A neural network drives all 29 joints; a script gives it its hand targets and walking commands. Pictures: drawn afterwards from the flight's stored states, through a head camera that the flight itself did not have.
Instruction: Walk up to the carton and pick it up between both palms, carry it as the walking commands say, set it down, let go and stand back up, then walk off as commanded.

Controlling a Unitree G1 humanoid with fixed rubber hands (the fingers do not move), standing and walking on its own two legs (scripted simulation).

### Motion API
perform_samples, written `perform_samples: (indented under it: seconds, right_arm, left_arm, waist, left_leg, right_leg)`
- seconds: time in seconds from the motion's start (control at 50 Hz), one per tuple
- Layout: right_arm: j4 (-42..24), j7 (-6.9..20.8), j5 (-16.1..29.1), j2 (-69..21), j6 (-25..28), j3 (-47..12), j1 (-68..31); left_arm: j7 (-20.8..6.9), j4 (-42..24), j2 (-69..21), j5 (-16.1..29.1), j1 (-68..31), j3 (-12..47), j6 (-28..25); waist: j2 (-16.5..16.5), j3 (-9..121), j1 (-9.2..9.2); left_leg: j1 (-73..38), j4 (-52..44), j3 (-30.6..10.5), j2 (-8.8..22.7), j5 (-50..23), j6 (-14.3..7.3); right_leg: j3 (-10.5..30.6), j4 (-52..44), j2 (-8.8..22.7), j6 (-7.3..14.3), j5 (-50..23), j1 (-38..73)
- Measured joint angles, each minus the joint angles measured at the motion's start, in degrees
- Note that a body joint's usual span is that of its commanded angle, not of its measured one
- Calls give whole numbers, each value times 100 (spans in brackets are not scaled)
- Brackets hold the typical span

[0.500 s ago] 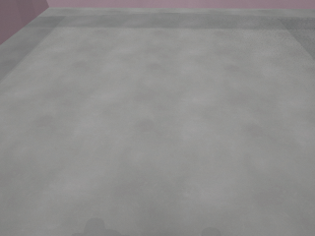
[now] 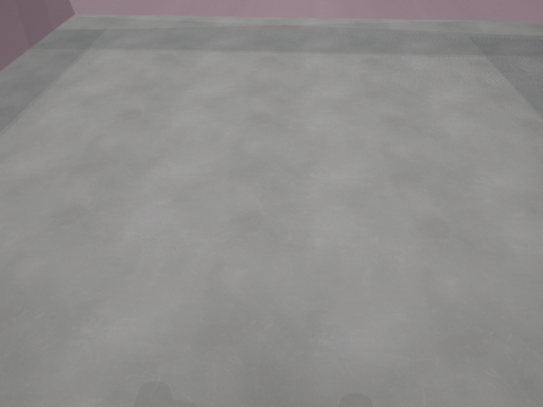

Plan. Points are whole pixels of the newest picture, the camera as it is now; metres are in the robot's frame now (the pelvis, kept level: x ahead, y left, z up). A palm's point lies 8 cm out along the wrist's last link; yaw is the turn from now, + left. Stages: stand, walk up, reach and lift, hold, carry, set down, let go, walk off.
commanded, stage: walk off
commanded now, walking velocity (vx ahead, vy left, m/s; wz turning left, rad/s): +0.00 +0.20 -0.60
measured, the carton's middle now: out of the picture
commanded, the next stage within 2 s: none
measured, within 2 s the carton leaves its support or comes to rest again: neither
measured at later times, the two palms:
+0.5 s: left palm (85, 396) +0.16 +0.32 -0.13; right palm out of the picture -0.06 -0.12 -0.14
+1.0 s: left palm (26, 329) +0.25 +0.48 -0.12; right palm out of the picture +0.03 -0.05 -0.11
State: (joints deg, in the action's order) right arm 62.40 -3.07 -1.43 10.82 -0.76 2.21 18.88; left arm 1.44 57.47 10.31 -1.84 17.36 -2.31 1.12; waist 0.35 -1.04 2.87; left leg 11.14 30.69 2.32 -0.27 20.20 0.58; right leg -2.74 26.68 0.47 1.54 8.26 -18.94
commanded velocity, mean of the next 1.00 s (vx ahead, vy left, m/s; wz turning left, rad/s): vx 0.00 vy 0.20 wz -0.60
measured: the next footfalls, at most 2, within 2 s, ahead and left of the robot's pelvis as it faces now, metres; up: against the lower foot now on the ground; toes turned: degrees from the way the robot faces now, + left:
left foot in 0.18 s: +0.02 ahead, +0.18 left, +0.00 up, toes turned -4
right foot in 0.54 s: -0.03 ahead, +0.03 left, +0.00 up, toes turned -28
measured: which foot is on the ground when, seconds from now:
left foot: up 0.00-0.16, down 0.18-0.54, up 0.56-0.94, down 0.96-1.00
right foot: down 0.00-0.18, up 0.20-0.52, down 0.54-0.96, up 0.98-1.00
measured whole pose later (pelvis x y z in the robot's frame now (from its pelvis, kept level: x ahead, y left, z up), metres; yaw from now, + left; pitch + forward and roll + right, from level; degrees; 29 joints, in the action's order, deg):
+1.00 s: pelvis +0.05 +0.23 -0.01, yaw -36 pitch +3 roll +2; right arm 42.6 1.3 -2.1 14.2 -2.9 2.4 8.5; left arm 1.8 45.9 21.0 -2.2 17.1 -6.5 2.6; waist -3.5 -3.6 4.5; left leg 18.2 30.9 2.6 1.7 15.8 2.8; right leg 9.9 41.1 5.0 -4.5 26.2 -22.8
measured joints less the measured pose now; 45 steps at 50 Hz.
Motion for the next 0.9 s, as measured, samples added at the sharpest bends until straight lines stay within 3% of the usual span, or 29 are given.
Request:
perform_samples:
  seconds: [0.1, 0.18, 0.24, 0.3, 0.34, 0.42, 0.48, 0.54, 0.56, 0.62, 0.7, 0.78, 0.9]
  right_arm:
    - [-314, 92, -9, 180, -57, 131, -176]
    - [-614, 181, -26, 284, -34, 155, -203]
    - [-773, 178, -94, 321, -125, 110, -128]
    - [-884, 122, -130, 215, -152, 2, -77]
    - [-963, 89, -117, 138, -122, -57, -112]
    - [-1092, 20, -125, 17, -58, -130, -236]
    - [-1077, 10, -148, -5, -72, -153, -269]
    - [-1006, 21, -96, 65, -102, -131, -190]
    - [-968, 28, -73, 122, -110, -105, -160]
    - [-982, 107, -88, 214, -243, -47, -155]
    - [-1247, 283, -105, 364, -287, 46, -399]
    - [-1540, 428, -91, 482, -350, 113, -667]
    - [-1891, 527, -46, 467, -394, 89, -1011]
  left_arm:
    - [107, -77, 255, -48, -130, -205, 104]
    - [113, -106, 500, -4, -222, -364, 236]
    - [112, -175, 567, 21, -264, -399, 312]
    - [39, -343, 647, 23, -371, -396, 336]
    - [3, -433, 665, 6, -417, -377, 303]
    - [-5, -565, 537, 31, -529, -264, 297]
    - [18, -710, 343, 94, -686, -139, 275]
    - [46, -899, 159, 91, -818, -25, 182]
    - [61, -949, 95, 57, -855, -2, 126]
    - [117, -1005, 112, 55, -723, 8, 96]
    - [124, -918, 299, 45, -341, -72, 160]
    - [58, -907, 519, 16, -78, -194, 106]
    - [-16, -1055, 833, -12, 57, -357, 127]
  waist:
    - [-171, -38, 51]
    - [-266, 1, -20]
    - [-180, 50, -196]
    - [-175, 78, -259]
    - [-205, 77, -269]
    - [-182, 2, -362]
    - [-85, -74, -435]
    - [41, -116, -431]
    - [163, -154, -405]
    - [205, -188, -324]
    - [117, -238, -223]
    - [0, -238, -96]
    - [-131, -236, 164]
  left_leg:
    - [679, 1056, -144, -67, 534, 141]
    - [249, -271, -165, 26, 83, 132]
    - [253, -353, 93, 98, -496, -112]
    - [128, -517, 356, 132, -487, -259]
    - [84, -563, 554, 120, -469, -317]
    - [78, -428, 929, 98, -326, -432]
    - [137, -153, 1202, 109, -124, -493]
    - [301, 351, 1470, 157, 186, -515]
    - [457, 742, 1436, 259, 322, -444]
    - [1211, 2474, 723, 178, 923, 46]
    - [1859, 3287, 121, 285, 143, 442]
    - [2050, 2965, -228, 417, -281, 563]
    - [1467, 1307, -290, 350, -180, 619]
  right_leg:
    - [316, -188, 145, -157, -244, -206]
    - [643, -183, 210, -438, -317, -377]
    - [520, 1494, 111, -413, 1402, -1001]
    - [308, 3326, 4, -288, 1671, -1421]
    - [122, 3758, 26, -291, 1632, -1389]
    - [-222, 3154, 103, -293, 1842, -861]
    - [-391, 2296, 102, -178, 2048, -360]
    - [-530, 1058, 86, -27, 1433, 232]
    - [-537, 924, 27, 73, 1270, 282]
    - [-348, 996, 43, 152, 1324, 249]
    - [8, 362, 177, -29, 928, 480]
    - [385, 101, 376, -201, 702, 452]
    - [911, 231, 549, -568, 696, 186]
